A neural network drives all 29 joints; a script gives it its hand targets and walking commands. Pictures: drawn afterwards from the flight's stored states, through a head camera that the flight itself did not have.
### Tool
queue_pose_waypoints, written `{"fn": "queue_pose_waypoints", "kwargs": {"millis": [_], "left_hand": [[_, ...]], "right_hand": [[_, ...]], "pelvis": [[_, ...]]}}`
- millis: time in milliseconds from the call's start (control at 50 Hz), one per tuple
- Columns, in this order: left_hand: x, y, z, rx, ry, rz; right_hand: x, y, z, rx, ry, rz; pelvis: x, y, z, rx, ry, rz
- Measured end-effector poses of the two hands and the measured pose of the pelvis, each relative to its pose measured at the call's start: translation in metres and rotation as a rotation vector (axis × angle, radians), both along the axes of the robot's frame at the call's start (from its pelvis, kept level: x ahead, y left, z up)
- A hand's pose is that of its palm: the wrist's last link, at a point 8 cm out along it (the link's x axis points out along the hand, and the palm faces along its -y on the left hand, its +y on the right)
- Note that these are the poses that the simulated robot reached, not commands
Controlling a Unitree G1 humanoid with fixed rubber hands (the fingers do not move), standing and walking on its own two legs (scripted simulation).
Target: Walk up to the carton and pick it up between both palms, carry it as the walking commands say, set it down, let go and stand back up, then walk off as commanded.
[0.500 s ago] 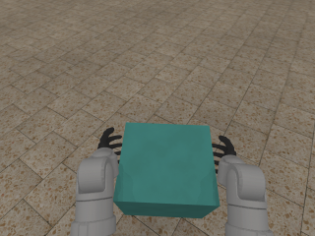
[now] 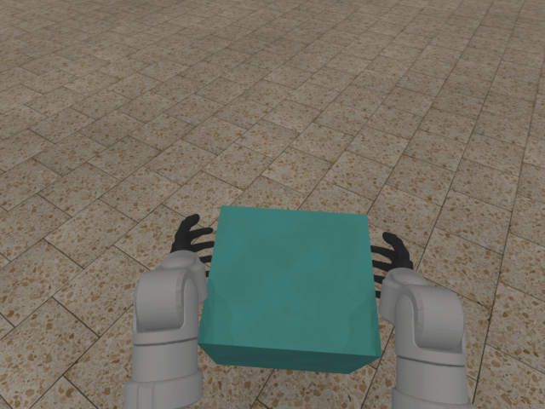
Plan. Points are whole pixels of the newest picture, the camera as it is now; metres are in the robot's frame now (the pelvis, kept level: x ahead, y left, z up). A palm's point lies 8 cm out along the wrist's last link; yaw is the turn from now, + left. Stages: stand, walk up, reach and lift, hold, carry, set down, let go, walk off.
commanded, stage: carry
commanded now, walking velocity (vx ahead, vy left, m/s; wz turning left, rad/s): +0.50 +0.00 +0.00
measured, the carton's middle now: (287, 293) +0.31 +0.00 +0.00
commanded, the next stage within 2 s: none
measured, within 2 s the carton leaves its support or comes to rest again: neither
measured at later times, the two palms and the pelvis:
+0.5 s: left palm (226, 117) +0.63 +0.12 +0.10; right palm (370, 130) +0.62 -0.17 +0.08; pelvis +0.33 -0.02 +0.02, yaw +1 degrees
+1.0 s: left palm (239, 52) +0.96 +0.12 +0.09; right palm (347, 60) +0.94 -0.16 +0.08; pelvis +0.65 -0.01 +0.01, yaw -1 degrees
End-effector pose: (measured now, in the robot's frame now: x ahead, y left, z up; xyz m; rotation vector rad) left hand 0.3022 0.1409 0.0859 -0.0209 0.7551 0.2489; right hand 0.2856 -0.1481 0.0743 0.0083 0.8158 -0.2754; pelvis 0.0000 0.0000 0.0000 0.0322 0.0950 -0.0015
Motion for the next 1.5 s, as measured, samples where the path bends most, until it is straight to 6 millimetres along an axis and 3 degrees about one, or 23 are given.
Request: {"fn": "queue_pose_waypoints", "kwargs": {"millis": [140,280,380,520,620,700,800,940,1020,1160,1240,1300,1400,1500], "left_hand": [[0.094,-0.008,0.002,-0.002,0.038,-0.024],[0.191,-0.028,-0.001,0.015,0.008,-0.015],[0.251,-0.027,0.007,0.013,0.035,0.014],[0.345,-0.017,0.016,0.022,0.01,0.008],[0.422,-0.001,0.003,0.003,-0.021,-0.012],[0.47,0.006,-0.001,-0.004,0.019,-0.018],[0.533,0.001,0.004,-0.011,0.031,-0.028],[0.624,-0.017,0.003,0.008,0.008,-0.02],[0.67,-0.016,0.008,0.008,0.024,-0.004],[0.76,-0.003,0.015,0.017,0.007,-0.006],[0.818,0.013,0.003,0.0,-0.012,-0.014],[0.853,0.023,-0.001,-0.007,0.012,-0.014],[0.914,0.022,0.006,-0.015,0.026,-0.025],[0.976,0.014,0.011,-0.006,0.011,-0.028]], "right_hand": [[0.088,-0.008,0.006,-0.006,0.038,-0.024],[0.188,-0.028,-0.005,0.017,0.008,-0.018],[0.255,-0.027,0.003,0.018,0.036,0.015],[0.348,-0.017,0.01,0.025,0.009,0.007],[0.418,-0.001,0.001,0.006,-0.021,-0.015],[0.467,0.006,0.003,0.0,0.02,-0.013],[0.526,0.001,0.01,-0.011,0.034,-0.026],[0.619,-0.016,0.001,0.007,0.011,-0.023],[0.669,-0.015,0.006,0.009,0.027,-0.006],[0.758,-0.002,0.01,0.016,0.009,-0.01],[0.813,0.014,0.003,-0.003,-0.009,-0.02],[0.85,0.022,0.002,-0.006,0.015,-0.014],[0.907,0.023,0.012,-0.018,0.032,-0.027],[0.967,0.015,0.015,-0.012,0.018,-0.033]], "pelvis": [[0.089,-0.003,0.014,-0.028,0.023,-0.03],[0.187,-0.025,0.0,-0.026,0.019,-0.015],[0.249,-0.031,0.015,0.0,0.033,0.011],[0.343,-0.018,0.017,0.011,0.018,0.007],[0.419,0.002,-0.003,-0.013,-0.006,-0.01],[0.468,0.008,0.006,-0.026,0.004,-0.022],[0.527,0.006,0.017,-0.039,0.018,-0.035],[0.619,-0.012,0.005,-0.031,0.021,-0.025],[0.666,-0.014,0.014,-0.014,0.028,-0.01],[0.756,0.001,0.015,-0.005,0.016,-0.011],[0.813,0.018,0.0,-0.022,0.002,-0.018],[0.851,0.025,0.004,-0.029,-0.002,-0.022],[0.908,0.028,0.017,-0.048,0.014,-0.037],[0.969,0.021,0.016,-0.052,0.005,-0.042]]}}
